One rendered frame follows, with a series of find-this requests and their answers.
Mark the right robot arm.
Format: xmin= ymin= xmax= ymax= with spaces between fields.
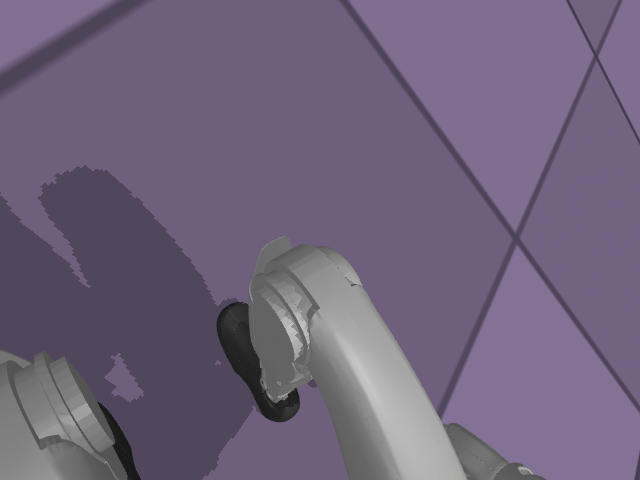
xmin=494 ymin=463 xmax=547 ymax=480

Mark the right robot hand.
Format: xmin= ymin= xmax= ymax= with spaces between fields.
xmin=443 ymin=423 xmax=510 ymax=480

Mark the right robot foot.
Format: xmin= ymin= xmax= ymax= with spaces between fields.
xmin=217 ymin=302 xmax=300 ymax=422

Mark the left robot foot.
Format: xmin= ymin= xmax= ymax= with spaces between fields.
xmin=97 ymin=402 xmax=141 ymax=480

